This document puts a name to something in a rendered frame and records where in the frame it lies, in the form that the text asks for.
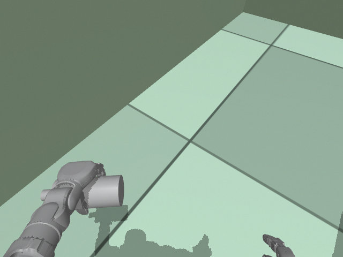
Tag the left robot arm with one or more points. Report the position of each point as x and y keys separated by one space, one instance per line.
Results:
x=42 y=234

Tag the right robot hand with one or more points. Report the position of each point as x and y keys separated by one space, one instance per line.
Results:
x=278 y=246

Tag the left robot hand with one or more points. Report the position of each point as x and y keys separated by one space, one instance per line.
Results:
x=83 y=172

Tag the bottle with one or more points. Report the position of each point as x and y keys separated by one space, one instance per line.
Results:
x=102 y=191

